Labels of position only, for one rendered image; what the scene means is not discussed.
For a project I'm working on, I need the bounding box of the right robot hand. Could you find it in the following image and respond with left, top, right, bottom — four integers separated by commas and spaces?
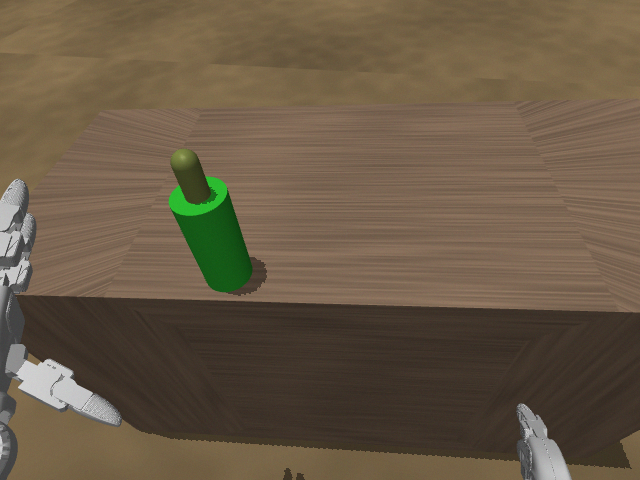
516, 403, 572, 480

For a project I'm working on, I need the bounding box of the left robot hand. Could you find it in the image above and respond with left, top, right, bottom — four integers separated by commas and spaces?
0, 179, 122, 427

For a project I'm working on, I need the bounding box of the bottle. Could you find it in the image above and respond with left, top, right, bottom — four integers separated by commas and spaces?
169, 149, 253, 292

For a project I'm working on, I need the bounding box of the left robot arm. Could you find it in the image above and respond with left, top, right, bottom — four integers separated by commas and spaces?
0, 391, 18, 480

